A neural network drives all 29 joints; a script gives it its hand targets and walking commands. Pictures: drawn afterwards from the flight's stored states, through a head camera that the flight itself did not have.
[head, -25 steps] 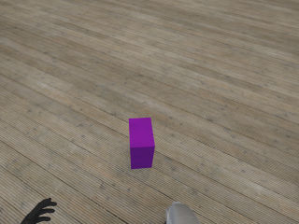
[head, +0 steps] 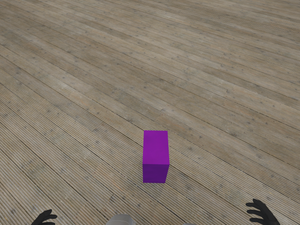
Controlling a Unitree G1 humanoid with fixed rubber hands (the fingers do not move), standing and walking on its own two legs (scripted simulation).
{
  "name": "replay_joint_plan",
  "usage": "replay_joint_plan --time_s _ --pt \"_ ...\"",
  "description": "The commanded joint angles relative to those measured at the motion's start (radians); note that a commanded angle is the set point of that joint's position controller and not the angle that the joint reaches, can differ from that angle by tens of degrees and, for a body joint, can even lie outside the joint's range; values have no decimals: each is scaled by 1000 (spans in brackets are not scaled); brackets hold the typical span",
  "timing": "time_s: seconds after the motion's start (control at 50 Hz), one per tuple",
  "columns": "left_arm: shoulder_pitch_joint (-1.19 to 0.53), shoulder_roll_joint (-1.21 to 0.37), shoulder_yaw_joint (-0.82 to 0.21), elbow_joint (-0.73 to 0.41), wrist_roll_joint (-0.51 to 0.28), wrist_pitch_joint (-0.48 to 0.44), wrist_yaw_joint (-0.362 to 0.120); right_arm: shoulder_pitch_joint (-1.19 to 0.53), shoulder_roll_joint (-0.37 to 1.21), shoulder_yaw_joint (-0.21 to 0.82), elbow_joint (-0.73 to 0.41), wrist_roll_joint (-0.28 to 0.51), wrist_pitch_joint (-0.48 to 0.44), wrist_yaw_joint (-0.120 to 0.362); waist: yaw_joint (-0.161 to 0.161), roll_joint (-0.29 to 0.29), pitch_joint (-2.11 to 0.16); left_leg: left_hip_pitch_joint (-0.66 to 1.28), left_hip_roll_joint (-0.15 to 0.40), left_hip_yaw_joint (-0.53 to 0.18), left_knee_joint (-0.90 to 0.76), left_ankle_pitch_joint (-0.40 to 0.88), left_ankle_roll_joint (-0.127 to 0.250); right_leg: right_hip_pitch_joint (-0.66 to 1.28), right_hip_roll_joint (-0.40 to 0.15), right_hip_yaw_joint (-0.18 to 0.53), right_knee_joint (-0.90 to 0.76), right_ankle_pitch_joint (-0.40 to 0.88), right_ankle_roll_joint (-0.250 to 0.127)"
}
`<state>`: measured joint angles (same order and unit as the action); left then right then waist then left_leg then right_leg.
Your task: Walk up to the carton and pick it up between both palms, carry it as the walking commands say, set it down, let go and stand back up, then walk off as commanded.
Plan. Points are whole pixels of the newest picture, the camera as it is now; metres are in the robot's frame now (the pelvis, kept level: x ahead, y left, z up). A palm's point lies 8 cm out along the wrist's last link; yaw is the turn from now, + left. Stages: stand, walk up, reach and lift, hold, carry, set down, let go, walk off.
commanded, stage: walk up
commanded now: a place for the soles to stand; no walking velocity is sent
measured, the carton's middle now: (154, 157) +0.58 +0.00 -0.60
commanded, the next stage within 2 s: none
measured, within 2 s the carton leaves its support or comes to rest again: neither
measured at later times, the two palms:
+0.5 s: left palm (46, 219) +0.13 +0.29 -0.07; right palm out of the picture +0.14 -0.31 -0.09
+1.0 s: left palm out of the picture +0.11 +0.29 -0.09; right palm out of the picture +0.09 -0.31 -0.09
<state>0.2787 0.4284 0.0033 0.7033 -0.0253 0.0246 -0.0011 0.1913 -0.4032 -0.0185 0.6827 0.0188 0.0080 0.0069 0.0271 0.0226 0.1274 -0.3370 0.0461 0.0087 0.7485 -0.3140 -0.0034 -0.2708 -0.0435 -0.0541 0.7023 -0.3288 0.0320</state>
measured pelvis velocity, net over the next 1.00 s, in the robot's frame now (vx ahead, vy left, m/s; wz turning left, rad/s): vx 0.04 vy -0.01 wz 0.03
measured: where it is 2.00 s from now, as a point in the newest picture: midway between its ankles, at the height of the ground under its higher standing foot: outside the picture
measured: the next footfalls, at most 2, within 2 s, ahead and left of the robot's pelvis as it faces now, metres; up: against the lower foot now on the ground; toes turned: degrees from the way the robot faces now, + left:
none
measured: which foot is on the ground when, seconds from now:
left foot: down 0.00-1.00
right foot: down 0.00-1.00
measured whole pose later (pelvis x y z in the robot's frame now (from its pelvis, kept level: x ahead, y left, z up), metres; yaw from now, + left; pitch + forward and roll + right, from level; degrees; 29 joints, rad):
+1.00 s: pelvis +0.04 -0.01 +0.03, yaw +2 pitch -4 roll -1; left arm 0.15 0.32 0.05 1.03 0.02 -0.01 -0.01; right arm 0.21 -0.34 -0.07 1.06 -0.03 0.00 0.02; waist -0.01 0.01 0.06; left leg -0.18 0.02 -0.01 0.45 -0.21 -0.01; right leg -0.10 -0.06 -0.09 0.41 -0.24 0.02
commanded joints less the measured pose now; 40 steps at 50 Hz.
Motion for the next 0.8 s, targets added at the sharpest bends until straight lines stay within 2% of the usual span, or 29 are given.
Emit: replay_joint_plan --time_s 0.0,0.08,0.16,0.32,0.42,0.62,0.72,0.74,0.78 --pt "-65 205 62 -1 -7 -60 6 -89 -266 -68 -6 12 -37 -2 -27 82 -122 72 137 -190 -310 99 64 23 -74 116 -179 94 -52" --pt "-96 195 53 68 -5 -69 3 -122 -230 -49 53 16 -40 0 -24 56 -171 150 125 -144 -293 299 63 63 -100 120 -224 221 -53" --pt "-131 195 46 138 -2 -70 1 -153 -211 -40 116 21 -37 -2 -27 19 -200 212 113 -116 -300 363 59 85 -119 118 -271 314 -55" --pt "-213 166 41 245 5 -67 -2 -193 -196 -33 236 15 -36 -5 -23 -42 -186 242 109 -92 -386 344 45 109 -127 103 -362 302 -57" --pt "-244 153 44 292 5 -66 2 -201 -182 -33 291 10 -42 -7 -25 -47 -185 245 106 -82 -425 312 34 138 -128 99 -400 279 -56" --pt "-277 123 57 336 10 -63 5 -182 -152 -37 356 -1 -47 -12 -23 -34 -161 223 97 -75 -484 218 24 149 -114 102 -449 162 -56" --pt "-282 116 60 344 11 -65 6 -164 -145 -43 365 -5 -47 -12 -33 -26 -133 214 95 -78 -498 169 19 127 -108 106 -468 112 -55" --pt "-226 131 76 302 39 -67 3 -84 -154 -66 353 -32 -45 -10 -26 -25 -184 156 41 -57 -456 -12 25 214 -83 63 -438 -99 -67" --pt "-202 145 91 298 48 -58 3 -91 -144 -67 330 -45 -37 -5 -14 -60 -101 53 12 -32 -410 -83 16 193 -113 115 -483 -267 -96"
